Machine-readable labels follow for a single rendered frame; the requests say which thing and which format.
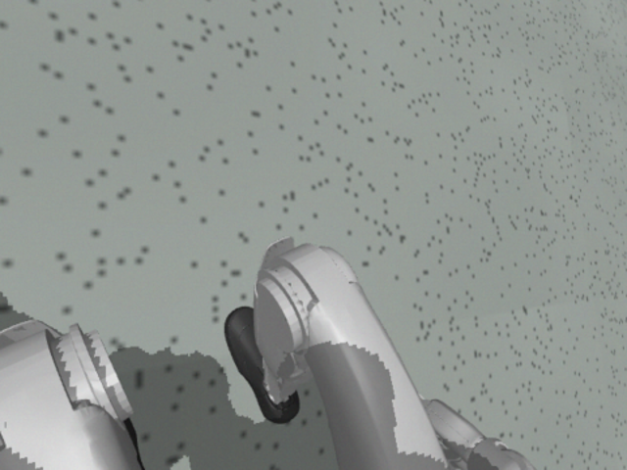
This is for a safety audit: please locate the right robot hand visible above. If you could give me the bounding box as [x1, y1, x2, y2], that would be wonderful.
[418, 393, 487, 470]

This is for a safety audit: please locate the left robot foot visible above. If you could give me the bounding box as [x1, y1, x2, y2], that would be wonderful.
[123, 418, 145, 470]

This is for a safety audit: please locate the right robot arm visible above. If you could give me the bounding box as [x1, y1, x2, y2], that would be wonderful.
[467, 438, 536, 470]

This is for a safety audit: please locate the right robot foot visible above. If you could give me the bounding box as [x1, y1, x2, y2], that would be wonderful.
[224, 306, 300, 424]

